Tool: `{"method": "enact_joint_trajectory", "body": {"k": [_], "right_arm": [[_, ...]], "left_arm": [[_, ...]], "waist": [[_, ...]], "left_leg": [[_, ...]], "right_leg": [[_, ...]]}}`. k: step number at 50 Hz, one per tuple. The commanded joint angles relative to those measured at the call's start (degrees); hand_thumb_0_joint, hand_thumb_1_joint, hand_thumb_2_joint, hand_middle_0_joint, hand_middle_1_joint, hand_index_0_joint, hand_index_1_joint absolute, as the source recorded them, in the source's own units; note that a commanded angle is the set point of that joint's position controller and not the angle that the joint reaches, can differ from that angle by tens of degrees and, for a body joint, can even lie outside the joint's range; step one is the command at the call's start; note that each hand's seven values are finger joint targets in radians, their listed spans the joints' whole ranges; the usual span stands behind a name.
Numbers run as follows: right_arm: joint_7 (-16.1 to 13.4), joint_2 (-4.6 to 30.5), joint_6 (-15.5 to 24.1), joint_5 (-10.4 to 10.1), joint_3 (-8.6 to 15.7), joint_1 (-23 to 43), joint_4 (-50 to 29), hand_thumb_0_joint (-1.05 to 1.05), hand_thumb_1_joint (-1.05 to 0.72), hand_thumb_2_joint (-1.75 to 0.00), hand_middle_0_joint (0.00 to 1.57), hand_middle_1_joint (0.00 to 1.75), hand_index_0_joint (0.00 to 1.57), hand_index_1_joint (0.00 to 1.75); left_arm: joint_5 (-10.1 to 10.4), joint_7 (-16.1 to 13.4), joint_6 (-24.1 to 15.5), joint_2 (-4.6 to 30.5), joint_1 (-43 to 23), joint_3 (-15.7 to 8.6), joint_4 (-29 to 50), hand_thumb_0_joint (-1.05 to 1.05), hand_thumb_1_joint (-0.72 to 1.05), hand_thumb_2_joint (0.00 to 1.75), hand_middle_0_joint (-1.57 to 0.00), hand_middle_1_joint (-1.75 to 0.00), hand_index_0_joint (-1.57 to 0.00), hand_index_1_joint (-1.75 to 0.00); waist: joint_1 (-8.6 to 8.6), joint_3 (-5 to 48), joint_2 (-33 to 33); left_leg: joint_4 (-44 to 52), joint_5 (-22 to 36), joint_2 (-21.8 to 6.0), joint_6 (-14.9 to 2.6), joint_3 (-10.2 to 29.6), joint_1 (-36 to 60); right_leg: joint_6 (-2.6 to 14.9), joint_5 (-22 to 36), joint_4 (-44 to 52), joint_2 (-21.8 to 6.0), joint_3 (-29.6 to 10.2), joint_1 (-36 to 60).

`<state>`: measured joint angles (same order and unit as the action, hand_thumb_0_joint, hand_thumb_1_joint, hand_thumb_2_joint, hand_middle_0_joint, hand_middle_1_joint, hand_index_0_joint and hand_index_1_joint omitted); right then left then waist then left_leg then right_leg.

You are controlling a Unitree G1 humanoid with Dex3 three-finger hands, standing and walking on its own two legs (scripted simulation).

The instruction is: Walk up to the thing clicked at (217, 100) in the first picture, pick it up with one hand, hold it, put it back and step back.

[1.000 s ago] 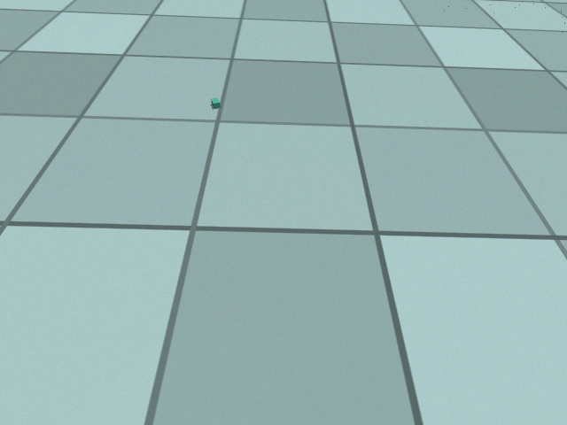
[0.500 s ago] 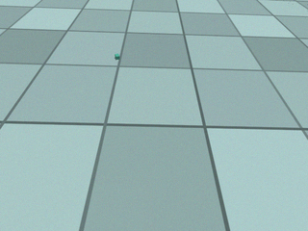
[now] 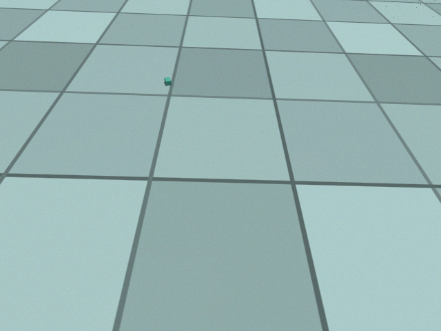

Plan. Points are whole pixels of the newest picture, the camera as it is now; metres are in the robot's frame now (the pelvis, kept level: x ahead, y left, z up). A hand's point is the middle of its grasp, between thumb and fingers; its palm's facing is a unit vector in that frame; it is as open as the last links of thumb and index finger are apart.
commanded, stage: stand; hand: left
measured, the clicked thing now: (167, 81) +2.06 +0.46 -0.76
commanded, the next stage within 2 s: walk up in 0.12 s
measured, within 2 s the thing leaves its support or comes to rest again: neither
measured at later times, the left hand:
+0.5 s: hand (43, 303) +0.20 +0.37 -0.14, palm faces -0.30 -0.83 -0.47, open 7.3 cm
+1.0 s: hand (98, 170) +0.57 +0.38 -0.16, palm faces -0.41 -0.76 -0.50, open 7.3 cm
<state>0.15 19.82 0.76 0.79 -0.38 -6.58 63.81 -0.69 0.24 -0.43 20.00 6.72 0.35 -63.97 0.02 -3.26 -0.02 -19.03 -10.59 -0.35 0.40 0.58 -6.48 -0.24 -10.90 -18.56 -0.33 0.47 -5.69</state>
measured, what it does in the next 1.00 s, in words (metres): walks ahead, turning right: right foot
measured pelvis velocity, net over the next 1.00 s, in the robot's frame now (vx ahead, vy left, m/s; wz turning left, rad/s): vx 0.36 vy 0.15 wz -0.47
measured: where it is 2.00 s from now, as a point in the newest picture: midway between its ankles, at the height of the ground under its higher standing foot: (168, 207)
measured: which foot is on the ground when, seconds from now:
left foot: down 0.00-0.74, up 0.76-1.00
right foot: down 0.00-0.40, up 0.42-0.68, down 0.70-1.00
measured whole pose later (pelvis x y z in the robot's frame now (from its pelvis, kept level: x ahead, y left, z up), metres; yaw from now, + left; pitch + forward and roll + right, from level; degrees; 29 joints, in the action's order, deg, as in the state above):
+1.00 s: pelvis +0.36 +0.15 -0.04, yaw -27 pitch -4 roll -3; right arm 9.8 27.3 -1.0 3.0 5.6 -11.5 39.7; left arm -1.4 -2.5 -4.9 25.2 15.3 -1.6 -52.0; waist -1.8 -2.2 -4.7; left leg -53.2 -17.5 -9.5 -0.5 6.6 -34.3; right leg -0.7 -17.9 -40.2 -7.0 1.1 -19.1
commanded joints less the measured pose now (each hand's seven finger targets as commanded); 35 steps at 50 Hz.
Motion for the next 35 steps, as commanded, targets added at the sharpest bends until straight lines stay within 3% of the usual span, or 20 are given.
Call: {"method": "enact_joint_trajectory", "body": {"k": [1,5,6,7,9,11,15,17,19,20,21,22,23,24,26,29,31,32,34,35], "right_arm": [[-0.62,12.0,1.21,-0.39,2.27,2.01,-3.14,0.0,-0.9,-0.9,0.2,0.3,0.2,0.3],[-0.71,11.99,1.21,-0.29,2.28,2.02,-3.09,0.0,-0.9,-0.9,0.2,0.3,0.2,0.3],[2.63,22.44,1.88,2.69,8.52,5.33,-12.2,0.0,-0.9,-0.9,0.2,0.3,0.2,0.3],[3.97,20.04,1.3,3.09,8.12,5.76,-12.79,0.0,-0.9,-0.9,0.2,0.3,0.2,0.3],[5.4,16.47,0.67,2.3,7.84,3.81,-14.83,0.0,-0.9,-0.9,0.2,0.3,0.2,0.3],[6.51,14.01,0.38,2.47,7.89,3.77,-17.32,0.0,-0.9,-0.9,0.2,0.3,0.2,0.3],[6.86,15.14,0.82,1.97,8.07,4.18,-21.11,0.0,-0.9,-0.9,0.2,0.3,0.2,0.3],[6.65,16.38,1.47,2.4,8.58,4.79,-21.56,0.0,-0.9,-0.9,0.2,0.3,0.2,0.3],[6.25,17.25,2.19,2.62,9.64,0.44,-20.01,0.0,-0.9,-0.9,0.2,0.3,0.2,0.3],[5.51,20.72,2.45,3.33,11.33,-8.86,-17.52,0.0,-0.9,-0.9,0.2,0.3,0.2,0.3],[5.08,25.58,2.35,3.49,12.72,-10.13,-17.78,0.0,-0.9,-0.9,0.2,0.3,0.2,0.3],[5.49,25.73,2.02,2.1,12.57,-7.41,-19.26,0.0,-0.9,-0.9,0.2,0.3,0.2,0.3],[5.34,23.95,2.16,1.95,11.72,-5.72,-19.93,0.0,-0.9,-0.9,0.2,0.3,0.2,0.3],[4.96,19.54,2.28,1.63,10.74,-5.23,-20.05,0.0,-0.9,-0.9,0.2,0.3,0.2,0.3],[4.0,17.52,2.42,1.76,10.21,-4.92,-20.68,0.0,-0.9,-0.9,0.2,0.3,0.2,0.3],[4.32,18.08,1.62,1.45,10.05,-3.51,-21.9,0.0,-0.9,-0.9,0.2,0.3,0.2,0.3],[4.83,17.58,1.31,2.06,9.76,-2.3,-23.99,0.0,-0.9,-0.9,0.2,0.3,0.2,0.3],[4.9,17.41,1.4,2.05,9.52,-1.17,-25.08,0.0,-0.9,-0.9,0.2,0.3,0.2,0.3],[4.55,17.96,1.05,1.8,9.85,3.14,-27.63,0.0,-0.9,-0.9,0.2,0.3,0.2,0.3],[4.53,16.95,0.95,1.97,9.55,3.34,-28.46,0.0,-0.9,-0.9,0.2,0.3,0.2,0.3]], "left_arm": [[0.09,-0.75,-1.54,11.8,-1.95,-2.42,3.0,0.0,0.9,0.9,-0.2,-0.3,-0.2,-0.3],[0.1,-0.79,-1.47,12.03,-2.29,-2.51,3.05,0.0,0.9,0.9,-0.2,-0.3,-0.2,-0.3],[0.38,0.32,-2.01,21.89,6.59,-5.78,6.26,0.0,0.9,0.9,-0.2,-0.3,-0.2,-0.3],[0.25,0.52,-2.1,21.05,5.1,-5.59,6.13,0.0,0.9,0.9,-0.2,-0.3,-0.2,-0.3],[-0.49,0.29,-2.72,21.39,0.12,-6.41,8.38,0.0,0.9,0.9,-0.2,-0.3,-0.2,-0.3],[-0.86,-0.25,-4.04,22.0,0.45,-6.81,9.74,0.0,0.9,0.9,-0.2,-0.3,-0.2,-0.3],[-0.51,-0.72,-4.88,23.8,5.06,-7.48,12.03,0.0,0.9,0.9,-0.2,-0.3,-0.2,-0.3],[-0.14,-0.49,-5.01,23.58,8.19,-7.32,11.92,0.0,0.9,0.9,-0.2,-0.3,-0.2,-0.3],[0.36,-0.15,-4.62,22.17,6.38,-6.56,13.0,0.0,0.9,0.9,-0.2,-0.3,-0.2,-0.3],[0.51,-0.1,-4.4,18.74,1.62,-5.58,15.3,0.0,0.9,0.9,-0.2,-0.3,-0.2,-0.3],[0.46,-0.65,-4.43,14.32,-0.17,-4.5,16.66,0.0,0.9,0.9,-0.2,-0.3,-0.2,-0.3],[0.48,-1.17,-4.48,17.65,-2.69,-4.41,17.73,0.0,0.9,0.9,-0.2,-0.3,-0.2,-0.3],[0.51,-1.08,-5.25,19.17,-4.78,-3.87,17.42,0.0,0.9,0.9,-0.2,-0.3,-0.2,-0.3],[0.62,-0.56,-5.56,20.09,-4.57,-3.97,15.98,0.0,0.9,0.9,-0.2,-0.3,-0.2,-0.3],[1.27,0.71,-5.04,19.11,1.01,-4.41,14.06,0.0,0.9,0.9,-0.2,-0.3,-0.2,-0.3],[1.93,1.64,-4.51,17.11,-0.89,-4.27,16.65,0.0,0.9,0.9,-0.2,-0.3,-0.2,-0.3],[1.96,1.51,-4.68,16.3,-1.81,-4.46,17.17,0.0,0.9,0.9,-0.2,-0.3,-0.2,-0.3],[1.88,0.98,-4.62,16.29,0.76,-5.0,16.44,0.0,0.9,0.9,-0.2,-0.3,-0.2,-0.3],[2.15,-0.21,-3.63,18.93,15.87,-7.01,12.19,0.0,0.9,0.9,-0.2,-0.3,-0.2,-0.3],[2.31,-1.15,-3.12,20.86,24.99,-8.41,9.49,0.0,0.9,0.9,-0.2,-0.3,-0.2,-0.3]], "waist": [[0.1,4.52,-0.27],[0.07,4.55,-0.3],[0.04,5.72,-7.15],[-0.98,1.43,-4.7],[-3.26,-0.47,2.23],[-3.19,1.51,9.18],[-1.28,5.84,9.45],[-0.23,6.98,7.15],[-3.91,8.39,1.54],[-9.66,10.47,-7.28],[-11.35,7.8,-20.88],[-10.56,4.58,-15.1],[-9.55,2.61,-9.82],[-8.92,0.17,-2.33],[-6.1,1.73,-3.02],[-6.41,-1.96,-6.41],[-6.02,-1.93,-7.34],[-3.76,0.2,-7.49],[4.58,6.1,-6.87],[8.78,11.41,-4.03]], "left_leg": [[2.89,8.29,-7.06,-1.75,5.22,0.81],[3.15,8.69,-7.03,-1.64,5.22,0.89],[-8.4,-23.88,-4.76,-4.17,0.53,4.48],[-11.41,-30.05,-4.4,-5.62,1.16,0.39],[-18.46,-23.28,-2.09,-5.69,3.36,-5.13],[-24.74,-13.54,-2.2,-4.51,7.08,-14.08],[-20.87,-17.53,-3.67,-1.87,11.56,-23.31],[-15.42,-19.68,-2.83,-1.76,9.29,-20.82],[-0.9,-12.6,-1.57,-2.77,4.59,-4.41],[7.6,-16.15,-5.51,-4.95,10.89,17.48],[9.75,-23.28,-19.38,-10.4,28.8,28.07],[10.46,-25.62,-23.75,-14.94,29.95,24.5],[10.18,-21.48,-24.03,-15.81,28.62,18.16],[7.89,-9.38,-18.78,-11.11,19.0,17.3],[3.65,3.97,-13.5,-5.77,7.98,19.68],[5.03,8.28,-9.95,-6.55,2.02,13.64],[1.95,12.15,-6.17,-4.33,-4.07,7.14],[-2.4,16.25,-5.41,-3.09,-6.72,1.01],[-18.45,30.03,-4.1,-0.6,-9.58,-12.1],[-30.35,30.77,-1.77,0.92,-10.54,-20.32]], "right_leg": [[1.68,8.2,2.77,-7.19,-5.11,0.2],[1.7,8.35,2.63,-7.15,-5.05,0.3],[5.14,-19.79,-1.45,-8.3,-13.79,-12.79],[5.02,-27.6,0.88,-9.48,-16.55,-20.55],[6.43,-32.0,4.37,-12.25,-24.58,-23.15],[9.41,-27.39,5.6,-14.29,-30.45,-15.33],[13.54,-22.8,3.51,-17.81,-35.58,-2.63],[13.56,-18.1,0.28,-15.96,-32.14,-0.63],[9.22,-11.58,-10.29,-10.11,-20.49,-10.53],[2.05,-10.97,-22.15,-1.48,-8.3,-30.09],[1.25,-25.23,-36.75,5.7,1.7,-51.59],[1.02,-21.77,-40.08,-1.64,1.36,-54.04],[1.5,-18.45,-40.2,-5.31,0.49,-49.92],[1.99,-14.61,-39.01,-6.47,0.22,-47.07],[1.94,-11.33,-36.82,-6.97,1.18,-42.83],[0.75,-6.7,-25.34,-5.8,6.12,-37.32],[0.46,-0.42,-16.76,-2.56,11.0,-27.08],[1.13,3.36,-15.13,-0.62,13.12,-16.83],[3.13,8.39,-16.12,1.26,15.17,5.95],[4.61,5.8,-16.46,1.39,14.26,20.12]]}}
